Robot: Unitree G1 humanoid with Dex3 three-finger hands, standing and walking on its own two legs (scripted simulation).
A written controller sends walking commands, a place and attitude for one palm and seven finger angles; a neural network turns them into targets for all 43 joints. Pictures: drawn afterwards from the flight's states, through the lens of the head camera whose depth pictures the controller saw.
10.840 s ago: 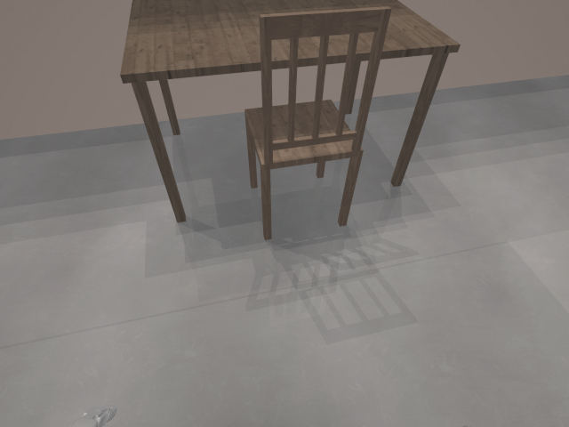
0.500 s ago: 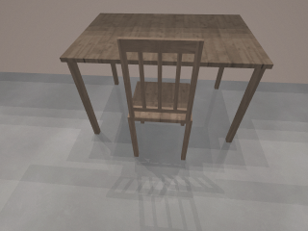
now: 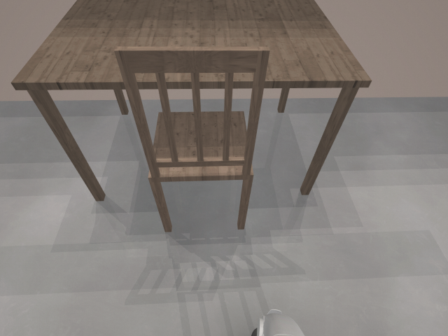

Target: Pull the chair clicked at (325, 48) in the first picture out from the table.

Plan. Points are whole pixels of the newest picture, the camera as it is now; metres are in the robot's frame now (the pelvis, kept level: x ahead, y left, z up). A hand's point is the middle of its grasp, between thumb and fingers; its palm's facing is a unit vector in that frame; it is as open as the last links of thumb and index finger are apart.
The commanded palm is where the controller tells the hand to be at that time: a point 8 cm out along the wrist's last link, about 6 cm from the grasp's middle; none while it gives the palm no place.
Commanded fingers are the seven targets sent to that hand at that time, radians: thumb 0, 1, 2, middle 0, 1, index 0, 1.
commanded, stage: take the last steps up to it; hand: left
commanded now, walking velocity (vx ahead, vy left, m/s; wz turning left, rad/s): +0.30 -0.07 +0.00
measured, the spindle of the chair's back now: (198, 122) +0.70 +0.10 -0.07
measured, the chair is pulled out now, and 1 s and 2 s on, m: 0.00 0.00 0.00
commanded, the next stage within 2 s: come to a stop and stand still in 0.48 s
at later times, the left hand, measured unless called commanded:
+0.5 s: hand (164, 328) +0.17 +0.13 -0.18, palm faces +0.11 -0.98 -0.15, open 7.3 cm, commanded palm none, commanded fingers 0.00 0.90 0.90 -0.20 -0.30 -0.20 -0.30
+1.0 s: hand (175, 291) +0.24 +0.11 -0.17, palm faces +0.05 -0.97 -0.24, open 7.3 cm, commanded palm none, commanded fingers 0.00 0.90 0.90 -0.20 -0.30 -0.20 -0.30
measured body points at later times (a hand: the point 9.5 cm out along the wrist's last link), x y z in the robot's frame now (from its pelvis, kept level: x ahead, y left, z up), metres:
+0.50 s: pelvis +0.16 -0.04 +0.00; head +0.16 -0.03 +0.45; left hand +0.16 +0.18 -0.16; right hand +0.23 -0.28 -0.14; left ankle +0.22 +0.07 -0.72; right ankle +0.15 -0.13 -0.74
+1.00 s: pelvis +0.22 -0.07 +0.00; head +0.25 -0.09 +0.44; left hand +0.24 +0.16 -0.15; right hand +0.26 -0.29 -0.17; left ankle +0.22 +0.06 -0.73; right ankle +0.26 -0.17 -0.74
